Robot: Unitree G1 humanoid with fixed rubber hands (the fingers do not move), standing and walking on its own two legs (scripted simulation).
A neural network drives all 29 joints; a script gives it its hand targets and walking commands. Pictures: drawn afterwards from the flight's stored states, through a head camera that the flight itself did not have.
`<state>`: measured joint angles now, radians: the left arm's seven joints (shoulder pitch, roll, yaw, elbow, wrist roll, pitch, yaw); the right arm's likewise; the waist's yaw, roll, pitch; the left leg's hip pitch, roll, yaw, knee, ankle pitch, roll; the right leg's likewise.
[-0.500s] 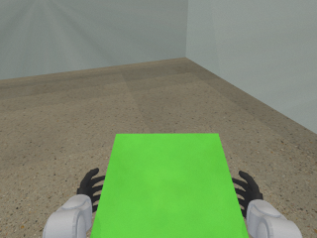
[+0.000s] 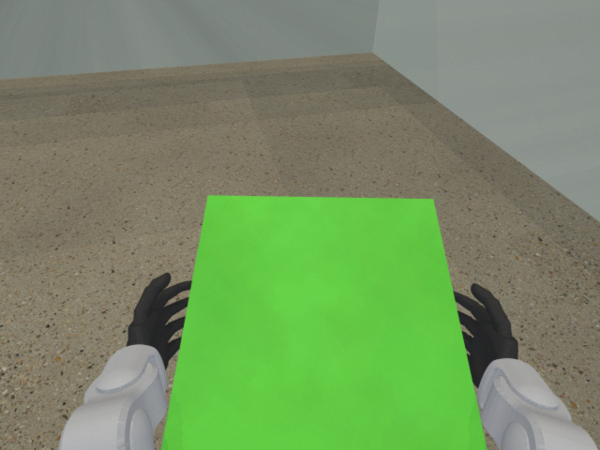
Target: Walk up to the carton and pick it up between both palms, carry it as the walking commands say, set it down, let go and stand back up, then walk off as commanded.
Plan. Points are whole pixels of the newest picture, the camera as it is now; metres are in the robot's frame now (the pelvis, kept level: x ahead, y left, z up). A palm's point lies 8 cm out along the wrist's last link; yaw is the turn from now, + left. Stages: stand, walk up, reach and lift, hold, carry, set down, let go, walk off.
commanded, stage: carry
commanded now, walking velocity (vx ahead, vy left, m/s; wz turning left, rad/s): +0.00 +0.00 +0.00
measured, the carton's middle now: (316, 339) +0.28 +0.00 +0.04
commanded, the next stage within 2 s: none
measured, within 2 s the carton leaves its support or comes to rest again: neither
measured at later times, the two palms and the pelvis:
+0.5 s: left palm (135, 404) +0.17 +0.19 +0.10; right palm (495, 422) +0.17 -0.17 +0.09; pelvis -0.05 +0.01 +0.00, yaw +0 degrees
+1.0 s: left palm (147, 363) +0.22 +0.20 +0.08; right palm (463, 376) +0.22 -0.16 +0.08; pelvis -0.02 +0.02 +0.00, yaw +0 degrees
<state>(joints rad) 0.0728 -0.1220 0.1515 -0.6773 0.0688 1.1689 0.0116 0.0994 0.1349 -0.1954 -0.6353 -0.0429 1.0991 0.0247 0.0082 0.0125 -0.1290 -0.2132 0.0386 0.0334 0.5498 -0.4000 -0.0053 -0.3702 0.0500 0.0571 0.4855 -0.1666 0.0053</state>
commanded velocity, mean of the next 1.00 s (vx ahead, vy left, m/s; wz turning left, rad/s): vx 0.00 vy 0.00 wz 0.00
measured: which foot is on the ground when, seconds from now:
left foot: down 0.00-1.00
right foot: down 0.00-1.00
